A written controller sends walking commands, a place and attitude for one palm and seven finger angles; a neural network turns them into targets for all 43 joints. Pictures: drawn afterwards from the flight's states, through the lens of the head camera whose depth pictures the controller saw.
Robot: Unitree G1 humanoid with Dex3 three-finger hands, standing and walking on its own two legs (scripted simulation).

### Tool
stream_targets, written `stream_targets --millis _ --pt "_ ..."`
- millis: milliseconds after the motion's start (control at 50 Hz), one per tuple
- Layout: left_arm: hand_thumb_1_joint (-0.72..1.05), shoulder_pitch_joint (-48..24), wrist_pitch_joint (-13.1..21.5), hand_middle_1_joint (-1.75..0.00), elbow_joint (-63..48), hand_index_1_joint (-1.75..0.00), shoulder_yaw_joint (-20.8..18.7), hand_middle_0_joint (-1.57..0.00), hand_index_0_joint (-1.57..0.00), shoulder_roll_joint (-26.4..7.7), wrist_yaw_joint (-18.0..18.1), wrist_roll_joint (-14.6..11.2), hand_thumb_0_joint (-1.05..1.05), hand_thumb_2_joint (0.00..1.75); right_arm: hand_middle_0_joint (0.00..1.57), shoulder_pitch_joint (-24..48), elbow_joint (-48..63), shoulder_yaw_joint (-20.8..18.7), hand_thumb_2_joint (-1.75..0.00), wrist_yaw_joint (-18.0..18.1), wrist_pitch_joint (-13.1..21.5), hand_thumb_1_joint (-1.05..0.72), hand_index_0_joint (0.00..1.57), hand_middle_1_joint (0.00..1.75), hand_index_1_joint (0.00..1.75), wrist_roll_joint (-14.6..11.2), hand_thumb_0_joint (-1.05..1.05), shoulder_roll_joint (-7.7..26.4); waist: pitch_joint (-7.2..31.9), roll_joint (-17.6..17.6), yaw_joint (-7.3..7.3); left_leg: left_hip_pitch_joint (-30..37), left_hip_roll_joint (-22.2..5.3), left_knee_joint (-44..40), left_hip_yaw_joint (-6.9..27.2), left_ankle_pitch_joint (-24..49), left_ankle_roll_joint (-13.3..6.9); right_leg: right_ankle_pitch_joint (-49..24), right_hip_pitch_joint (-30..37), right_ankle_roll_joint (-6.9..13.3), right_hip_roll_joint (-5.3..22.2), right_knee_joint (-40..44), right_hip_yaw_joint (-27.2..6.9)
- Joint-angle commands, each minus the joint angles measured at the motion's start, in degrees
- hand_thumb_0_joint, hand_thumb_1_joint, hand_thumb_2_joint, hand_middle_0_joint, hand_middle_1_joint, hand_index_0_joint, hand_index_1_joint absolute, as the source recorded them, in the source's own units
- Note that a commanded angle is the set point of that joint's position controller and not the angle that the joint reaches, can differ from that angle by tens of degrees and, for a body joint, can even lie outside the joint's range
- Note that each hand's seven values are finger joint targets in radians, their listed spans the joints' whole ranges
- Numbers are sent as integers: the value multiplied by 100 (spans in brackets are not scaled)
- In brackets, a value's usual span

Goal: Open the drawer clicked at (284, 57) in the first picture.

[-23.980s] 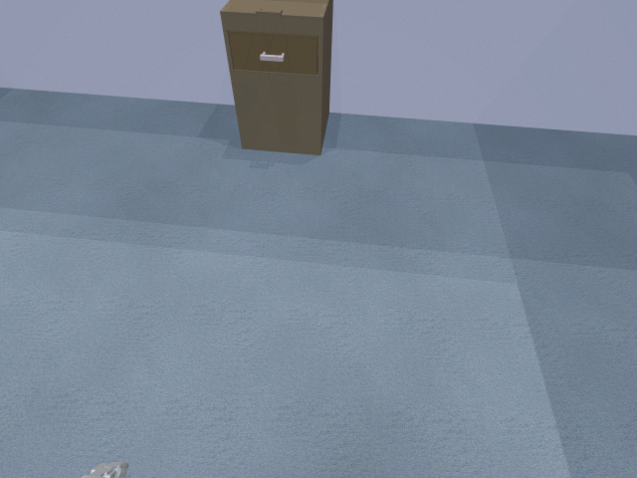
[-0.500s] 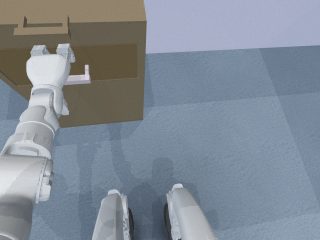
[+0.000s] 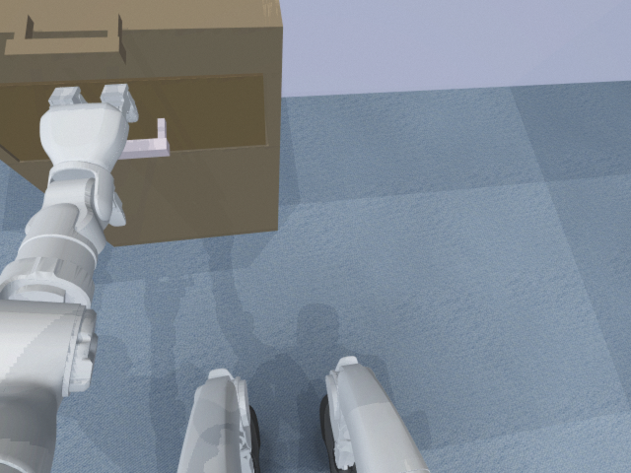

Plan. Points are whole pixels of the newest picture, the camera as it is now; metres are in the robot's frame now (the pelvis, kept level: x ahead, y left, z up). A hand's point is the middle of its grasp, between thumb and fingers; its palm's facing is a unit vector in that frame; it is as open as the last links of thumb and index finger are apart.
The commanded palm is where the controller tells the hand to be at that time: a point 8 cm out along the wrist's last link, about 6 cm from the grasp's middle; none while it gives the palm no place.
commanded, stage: lower the fingers behind the handle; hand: left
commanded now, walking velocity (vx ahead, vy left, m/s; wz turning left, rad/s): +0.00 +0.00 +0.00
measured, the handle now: (131, 138) +0.58 +0.22 -0.08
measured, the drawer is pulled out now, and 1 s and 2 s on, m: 0.00 0.00 0.00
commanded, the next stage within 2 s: lift the fingers back up to retry in 1.38 s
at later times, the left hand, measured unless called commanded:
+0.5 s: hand (113, 165) +0.53 +0.23 -0.07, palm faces -0.05 +0.00 -1.00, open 13.8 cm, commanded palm +0.52 +0.20 -0.03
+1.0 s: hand (115, 164) +0.53 +0.23 -0.08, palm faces +0.01 +0.03 -1.00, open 13.7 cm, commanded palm +0.52 +0.21 -0.06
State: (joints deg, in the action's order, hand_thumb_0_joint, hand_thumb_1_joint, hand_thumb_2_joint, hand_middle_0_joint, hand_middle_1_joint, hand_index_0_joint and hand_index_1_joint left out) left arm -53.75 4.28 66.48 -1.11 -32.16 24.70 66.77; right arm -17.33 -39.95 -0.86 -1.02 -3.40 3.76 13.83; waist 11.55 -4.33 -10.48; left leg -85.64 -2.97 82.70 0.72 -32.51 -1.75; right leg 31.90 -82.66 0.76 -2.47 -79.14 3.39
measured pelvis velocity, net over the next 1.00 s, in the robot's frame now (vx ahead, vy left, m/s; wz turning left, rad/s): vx -0.03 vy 0.00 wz -0.01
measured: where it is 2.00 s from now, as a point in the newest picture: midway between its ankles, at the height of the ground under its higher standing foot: (294, 463)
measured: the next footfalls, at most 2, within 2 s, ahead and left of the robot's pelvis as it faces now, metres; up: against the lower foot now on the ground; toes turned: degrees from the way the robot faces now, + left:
none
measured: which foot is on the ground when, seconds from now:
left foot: down 0.00-1.00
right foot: down 0.00-1.00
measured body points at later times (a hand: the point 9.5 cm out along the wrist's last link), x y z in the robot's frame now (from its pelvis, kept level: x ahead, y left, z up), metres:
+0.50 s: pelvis -0.01 +0.00 -0.03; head +0.19 +0.02 +0.38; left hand +0.52 +0.23 -0.02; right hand +0.01 -0.27 -0.15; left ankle +0.03 +0.10 -0.58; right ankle +0.03 -0.12 -0.58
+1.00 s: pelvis -0.03 +0.00 -0.07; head +0.17 +0.02 +0.33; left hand +0.53 +0.23 -0.02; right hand +0.00 -0.27 -0.19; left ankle +0.03 +0.10 -0.58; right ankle +0.03 -0.12 -0.58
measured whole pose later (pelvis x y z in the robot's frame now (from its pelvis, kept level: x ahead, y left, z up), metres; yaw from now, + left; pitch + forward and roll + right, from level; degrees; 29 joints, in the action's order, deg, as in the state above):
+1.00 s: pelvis -0.03 +0.00 -0.07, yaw +0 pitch +37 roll -5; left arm -61.9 2.0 67.1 1.2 -35.1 24.7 66.8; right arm -15.6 -39.0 1.5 -0.7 -1.9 2.9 14.2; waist 12.0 -4.1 -10.5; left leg -100.1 -2.8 96.5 1.5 -34.1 -1.8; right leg 34.1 -97.0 1.1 -2.0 -93.6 4.3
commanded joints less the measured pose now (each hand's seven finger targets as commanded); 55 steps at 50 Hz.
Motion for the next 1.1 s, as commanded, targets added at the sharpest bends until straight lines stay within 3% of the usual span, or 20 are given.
stream_targets --millis 0,20,80,120,140,200,220,260,380,540,580,640,680,720,780,840,900,1040,1080 --pt "-50 -2330 138 -120 -1250 -120 -388 -30 -30 -1344 318 -11 0 30 20 -1132 90 -357 -90 62 13 -90 20 30 30 24 0 1044 3392 -756 -133 2792 106 -607 216 2299 -114 -1735 1229 156 -172 756 -25" --pt "-50 -2314 160 -120 -1363 -120 -412 -30 -30 -1367 361 21 0 30 20 -1152 117 -356 -90 56 1 -90 20 30 30 23 0 1039 3516 -868 -82 2860 114 -587 213 2425 -99 -1818 1254 157 -170 707 -22" --pt "-50 -2146 84 -120 -1299 -120 -548 -30 -30 -1471 498 51 0 30 20 -1122 108 -353 -90 26 -20 -90 20 30 30 39 0 1049 3536 -725 -27 2681 115 -498 196 2438 -100 -1914 1341 153 -177 622 -19" --pt "-50 -2184 61 -120 -1412 -120 -509 -30 -30 -1363 559 58 0 30 20 -1114 108 -375 -90 -9 -13 -90 20 30 30 45 0 1040 3747 -894 -36 2875 99 -472 218 2578 -80 -1981 1272 151 -170 577 -5" --pt "-50 -2074 1 -120 -1310 -120 -571 -30 -30 -1426 572 52 0 30 20 -1096 99 -368 -90 -21 -21 -90 20 30 30 41 0 1052 3654 -790 2 2751 101 -451 209 2484 -81 -1930 1290 160 -183 563 5" --pt "-50 -2341 -99 -120 -1205 -120 -351 -30 -30 -1196 586 49 0 30 20 -1070 47 -369 -90 -26 17 -90 20 30 30 35 0 1042 3462 -728 -172 2621 90 -427 245 2246 -96 -1711 1055 143 -178 563 26" --pt "-50 -2504 -93 -120 -1237 -120 -341 -30 -30 -1270 587 73 0 30 20 -1097 37 -365 -90 -13 23 -90 20 30 30 30 0 1061 3505 -724 -220 2621 87 -410 256 2195 -95 -1652 1013 126 -173 558 24" --pt "-50 -2502 -98 -120 -1315 -120 -367 -30 -30 -1321 543 53 0 30 20 -1102 46 -356 -90 -8 45 -90 20 30 30 28 0 1052 3657 -759 -171 2604 103 -378 239 2199 -102 -1688 1118 133 -178 524 15" --pt "-50 -2319 -139 -120 -893 -120 -206 -30 -30 -1164 387 50 0 30 20 -1083 28 -314 -90 -8 72 -90 20 30 30 34 0 1036 3261 -693 -231 2193 124 -230 207 1915 -122 -1503 868 146 -194 448 17" --pt "-50 -2094 -118 -120 -801 -120 -208 -30 -30 -1178 189 3 0 30 20 -1062 130 -284 -90 -4 64 -90 20 30 30 17 0 1047 3175 -554 -175 1750 131 -77 175 1599 -129 -1291 774 148 -191 272 3" --pt "-50 -2014 -139 -120 -681 -120 -180 -30 -30 -1179 159 15 0 30 20 -1051 143 -266 -90 6 63 -90 20 30 30 5 0 1048 3025 -399 -191 1512 140 -31 158 1440 -140 -1192 736 147 -201 242 -5" --pt "-50 -2122 -148 -120 -682 -120 -101 -30 -30 -1092 149 6 0 30 20 -1039 129 -272 -90 3 85 -90 20 30 30 -4 0 1054 3009 -495 -226 1431 141 26 167 1251 -135 -1001 537 144 -186 185 1" --pt "-50 -2096 -197 -120 -549 -120 -90 -30 -30 -1121 133 9 0 30 20 -1048 148 -251 -90 18 85 -90 20 30 30 -13 0 1066 2878 -300 -245 1239 149 40 167 1114 -145 -895 539 137 -185 169 4" --pt "-50 -2203 -226 -120 -514 -120 -25 -30 -30 -1059 98 -16 0 30 20 -1050 151 -240 -90 17 106 -90 20 30 30 -18 0 1072 2898 -390 -284 1185 150 73 175 1005 -140 -790 403 130 -170 112 16" --pt "-50 -2155 -318 -120 -284 -120 -73 -30 -30 -1218 23 -65 0 30 20 -1051 154 -199 -90 42 136 -90 20 30 30 -48 0 1088 2720 -136 -313 764 174 173 122 760 -176 -668 487 112 -167 107 -29" --pt "-50 -2219 -357 -120 -248 -120 -56 -30 -30 -1274 -89 -79 0 30 20 -1051 173 -171 -90 65 154 -90 20 30 30 -71 0 1108 2750 -249 -316 669 173 225 124 631 -166 -551 335 116 -158 16 -15" --pt "-50 -2199 -407 -120 -7 -120 8 -30 -30 -1292 -205 -83 0 30 20 -1027 197 -128 -90 89 178 -90 20 30 30 -106 0 1111 2530 -9 -378 339 181 300 122 417 -188 -387 260 104 -149 -18 -32" --pt "-50 -2435 -503 -120 74 -120 140 -30 -30 -1440 -403 -36 0 30 20 -998 327 -46 -90 174 199 -90 20 30 30 -175 0 1164 2446 -129 -436 56 223 385 94 -71 -197 36 3 101 -126 -107 -28" --pt "-50 -2475 -524 -120 51 -120 57 -30 -30 -1637 -461 -39 0 30 20 -1005 356 -11 -90 210 198 -90 20 30 30 -192 0 1178 2496 -124 -414 -14 225 404 88 -83 -197 58 52 98 -129 -135 -40"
